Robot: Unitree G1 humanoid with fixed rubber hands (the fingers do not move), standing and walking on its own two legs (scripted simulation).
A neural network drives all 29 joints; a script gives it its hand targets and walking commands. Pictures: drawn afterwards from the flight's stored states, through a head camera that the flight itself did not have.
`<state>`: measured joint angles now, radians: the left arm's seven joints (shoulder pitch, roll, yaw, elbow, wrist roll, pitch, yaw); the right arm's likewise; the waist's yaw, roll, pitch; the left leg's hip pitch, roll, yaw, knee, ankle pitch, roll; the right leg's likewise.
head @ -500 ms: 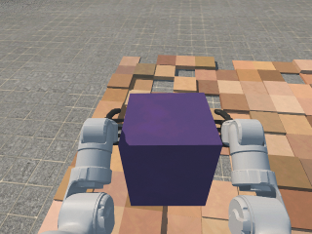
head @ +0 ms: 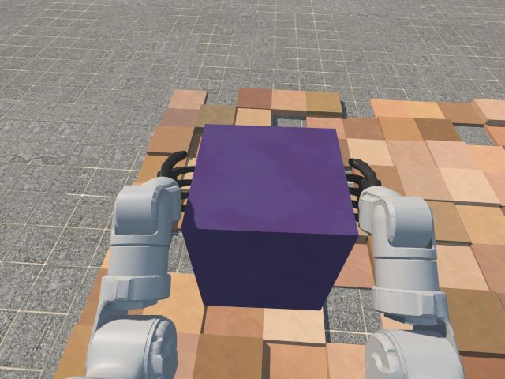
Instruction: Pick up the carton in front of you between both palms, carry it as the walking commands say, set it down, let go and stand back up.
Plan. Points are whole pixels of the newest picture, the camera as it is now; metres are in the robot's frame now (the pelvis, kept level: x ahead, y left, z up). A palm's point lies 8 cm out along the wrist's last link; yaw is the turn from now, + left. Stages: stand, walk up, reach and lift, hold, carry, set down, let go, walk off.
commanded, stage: carry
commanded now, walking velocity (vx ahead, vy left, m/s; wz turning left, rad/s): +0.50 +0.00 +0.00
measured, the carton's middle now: (265, 222) +0.37 +0.01 +0.04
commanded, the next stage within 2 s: none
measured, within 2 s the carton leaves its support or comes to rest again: neither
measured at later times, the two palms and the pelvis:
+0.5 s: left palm (218, 94) +0.66 +0.11 +0.09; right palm (353, 99) +0.67 -0.19 +0.08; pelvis +0.31 -0.05 -0.03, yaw +1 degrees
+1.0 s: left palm (226, 19) +1.00 +0.11 +0.12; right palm (332, 24) +0.98 -0.18 +0.12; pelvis +0.62 -0.03 -0.02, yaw -1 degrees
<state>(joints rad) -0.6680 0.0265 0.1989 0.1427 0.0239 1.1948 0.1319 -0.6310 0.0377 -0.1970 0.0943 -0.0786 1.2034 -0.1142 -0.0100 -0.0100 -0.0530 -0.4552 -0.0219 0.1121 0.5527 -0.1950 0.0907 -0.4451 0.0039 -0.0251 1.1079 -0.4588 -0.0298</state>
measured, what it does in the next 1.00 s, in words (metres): walks ahead: right foot, then left foot 0.03 m higher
